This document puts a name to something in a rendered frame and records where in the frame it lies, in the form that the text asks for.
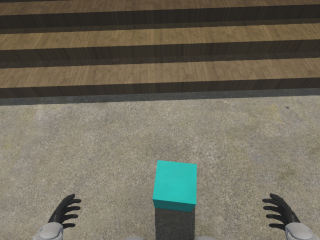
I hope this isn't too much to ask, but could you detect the right robot hand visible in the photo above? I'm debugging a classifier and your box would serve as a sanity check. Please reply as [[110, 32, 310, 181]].
[[262, 193, 301, 231]]

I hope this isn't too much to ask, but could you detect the robot right forearm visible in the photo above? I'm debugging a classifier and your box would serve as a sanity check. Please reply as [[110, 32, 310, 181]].
[[285, 222, 320, 240]]

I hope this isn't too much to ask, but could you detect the left robot hand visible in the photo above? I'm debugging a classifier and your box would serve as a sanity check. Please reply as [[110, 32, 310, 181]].
[[48, 194, 82, 229]]

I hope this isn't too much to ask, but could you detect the carton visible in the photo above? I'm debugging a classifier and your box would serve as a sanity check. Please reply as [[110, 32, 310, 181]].
[[152, 160, 197, 212]]

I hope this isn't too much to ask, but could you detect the robot left forearm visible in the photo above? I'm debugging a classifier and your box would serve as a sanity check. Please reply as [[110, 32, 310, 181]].
[[32, 222, 64, 240]]

